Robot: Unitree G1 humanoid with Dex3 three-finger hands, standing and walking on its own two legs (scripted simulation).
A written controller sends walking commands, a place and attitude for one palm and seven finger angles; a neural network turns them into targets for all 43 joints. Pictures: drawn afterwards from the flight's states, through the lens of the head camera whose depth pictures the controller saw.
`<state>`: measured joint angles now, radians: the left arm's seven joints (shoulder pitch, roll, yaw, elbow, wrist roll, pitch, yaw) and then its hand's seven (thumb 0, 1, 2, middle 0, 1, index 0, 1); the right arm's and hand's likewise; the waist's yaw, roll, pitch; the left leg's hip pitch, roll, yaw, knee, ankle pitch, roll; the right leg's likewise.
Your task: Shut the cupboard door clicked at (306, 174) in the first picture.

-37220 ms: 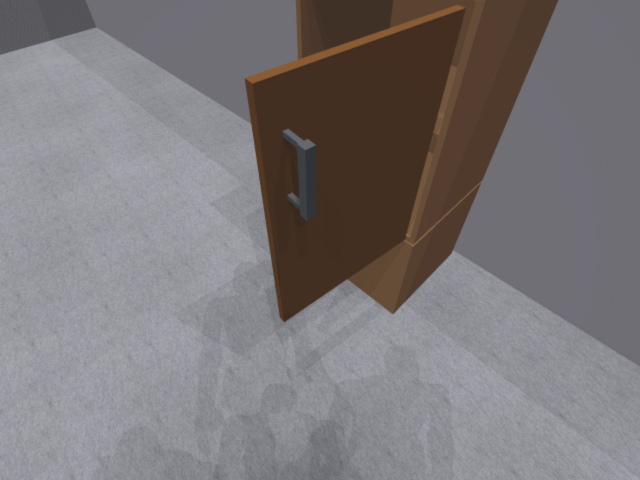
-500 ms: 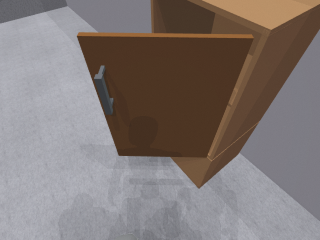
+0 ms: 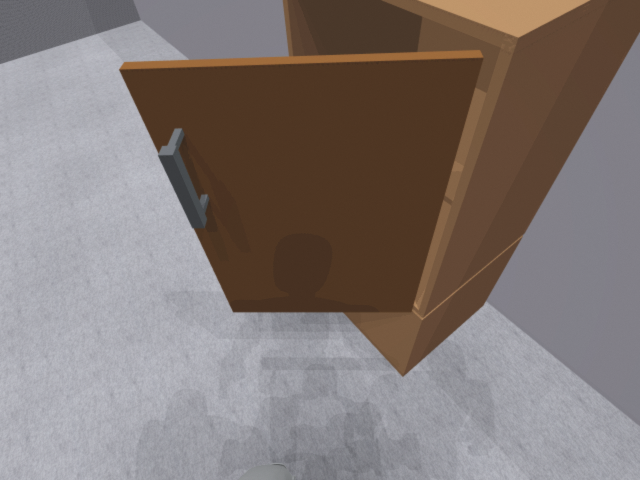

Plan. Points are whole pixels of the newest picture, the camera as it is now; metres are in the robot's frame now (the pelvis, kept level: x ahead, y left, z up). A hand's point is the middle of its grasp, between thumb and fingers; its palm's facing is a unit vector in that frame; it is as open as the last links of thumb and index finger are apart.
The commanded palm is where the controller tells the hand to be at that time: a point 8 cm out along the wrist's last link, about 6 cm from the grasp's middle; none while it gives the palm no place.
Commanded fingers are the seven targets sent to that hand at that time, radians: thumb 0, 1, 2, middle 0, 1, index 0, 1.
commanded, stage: come to a stop and stand still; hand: left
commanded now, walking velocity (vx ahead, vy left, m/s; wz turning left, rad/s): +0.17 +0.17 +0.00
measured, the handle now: (188, 180) +0.47 +0.23 +0.11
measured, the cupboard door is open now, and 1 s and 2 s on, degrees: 51 51 51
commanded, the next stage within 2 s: look again from close up in 1.18 s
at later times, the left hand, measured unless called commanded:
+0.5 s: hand out of the picture +0.02 +0.21 -0.17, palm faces +0.01 -0.98 -0.20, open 7.4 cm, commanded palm none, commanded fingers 0.00 0.90 0.90 -0.20 -0.30 -0.20 -0.30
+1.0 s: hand out of the picture +0.05 +0.23 -0.18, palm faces +0.02 -0.98 -0.18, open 7.4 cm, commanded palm none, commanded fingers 0.00 0.90 0.90 -0.20 -0.30 -0.20 -0.30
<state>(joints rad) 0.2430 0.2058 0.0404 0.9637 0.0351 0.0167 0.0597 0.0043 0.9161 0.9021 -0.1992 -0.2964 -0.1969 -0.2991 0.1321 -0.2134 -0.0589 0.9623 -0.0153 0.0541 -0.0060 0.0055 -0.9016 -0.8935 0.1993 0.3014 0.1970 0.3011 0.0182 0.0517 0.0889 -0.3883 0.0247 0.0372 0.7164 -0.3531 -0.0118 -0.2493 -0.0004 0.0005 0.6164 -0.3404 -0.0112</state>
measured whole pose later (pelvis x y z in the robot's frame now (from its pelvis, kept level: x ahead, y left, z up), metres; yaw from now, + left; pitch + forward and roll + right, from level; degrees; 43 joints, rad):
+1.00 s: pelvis +0.03 +0.06 +0.01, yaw +1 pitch +0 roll -1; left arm 0.25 0.18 -0.01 1.06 0.02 0.01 0.05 0.00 0.91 0.90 -0.20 -0.30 -0.20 -0.30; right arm 0.22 -0.17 0.02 1.07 -0.01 -0.03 -0.03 0.01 -0.91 -0.89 0.20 0.30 0.20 0.30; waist 0.01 -0.04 0.03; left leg -0.14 -0.08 0.11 0.46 -0.32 0.12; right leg -0.16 -0.06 0.01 0.48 -0.31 0.06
